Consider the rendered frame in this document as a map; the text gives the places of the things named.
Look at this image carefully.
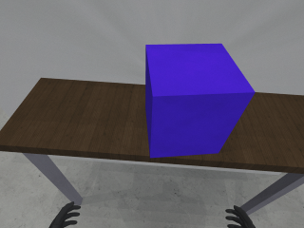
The carton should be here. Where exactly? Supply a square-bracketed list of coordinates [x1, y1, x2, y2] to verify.
[145, 44, 255, 159]

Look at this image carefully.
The robot right hand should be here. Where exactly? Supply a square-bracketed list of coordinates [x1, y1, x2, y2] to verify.
[225, 205, 256, 228]

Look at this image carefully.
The robot left hand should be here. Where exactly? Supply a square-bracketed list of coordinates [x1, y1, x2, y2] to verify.
[48, 201, 81, 228]

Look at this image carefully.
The table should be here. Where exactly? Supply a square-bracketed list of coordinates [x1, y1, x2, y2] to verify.
[0, 78, 304, 218]

